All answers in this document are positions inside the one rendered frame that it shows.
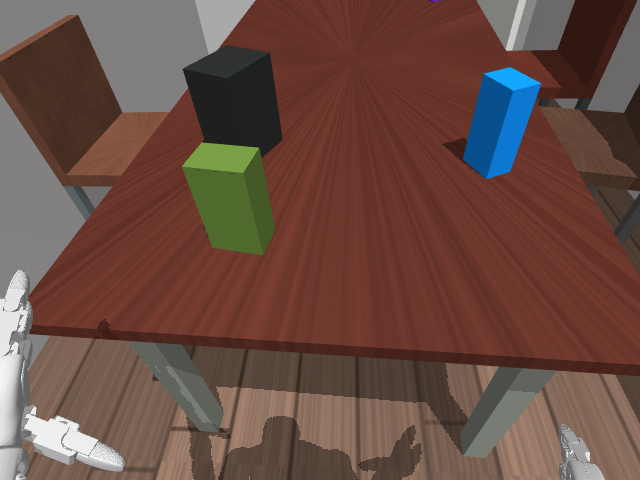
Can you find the chair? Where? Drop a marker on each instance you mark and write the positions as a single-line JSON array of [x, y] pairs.
[[605, 149], [56, 87], [575, 69]]

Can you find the table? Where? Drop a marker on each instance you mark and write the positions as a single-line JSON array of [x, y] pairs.
[[387, 244]]

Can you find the left robot arm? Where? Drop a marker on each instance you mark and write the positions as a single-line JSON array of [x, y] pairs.
[[14, 462]]

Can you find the right robot hand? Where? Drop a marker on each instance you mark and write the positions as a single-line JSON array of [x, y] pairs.
[[576, 457]]

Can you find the left robot hand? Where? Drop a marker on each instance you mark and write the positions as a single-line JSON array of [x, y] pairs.
[[59, 438]]

